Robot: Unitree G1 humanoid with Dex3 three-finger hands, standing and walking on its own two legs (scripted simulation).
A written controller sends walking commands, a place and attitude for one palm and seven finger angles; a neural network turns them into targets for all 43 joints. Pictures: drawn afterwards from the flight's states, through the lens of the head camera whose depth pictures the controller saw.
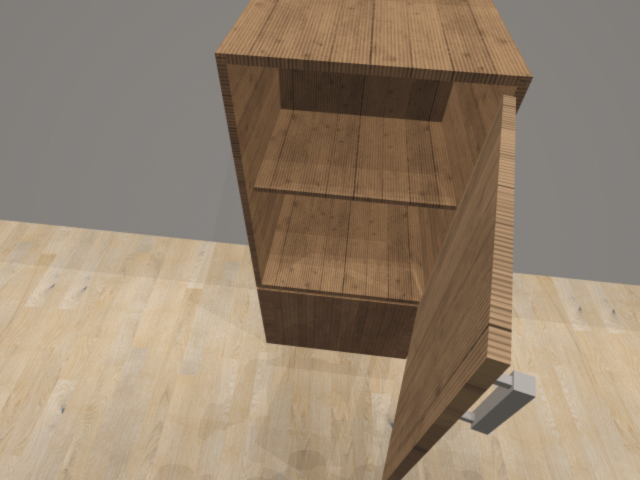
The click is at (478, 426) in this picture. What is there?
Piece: cupboard door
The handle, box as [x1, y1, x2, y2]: [460, 370, 535, 434]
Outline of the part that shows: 534,377 514,370 509,375 503,373 493,383 497,384 498,386 472,412 466,411 460,419 470,422 472,429 487,434 535,396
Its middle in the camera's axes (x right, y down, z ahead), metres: +0.18 +0.19 +0.44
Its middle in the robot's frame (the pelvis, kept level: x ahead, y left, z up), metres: +0.22 -0.17 +0.02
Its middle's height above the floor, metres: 0.79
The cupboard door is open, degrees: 77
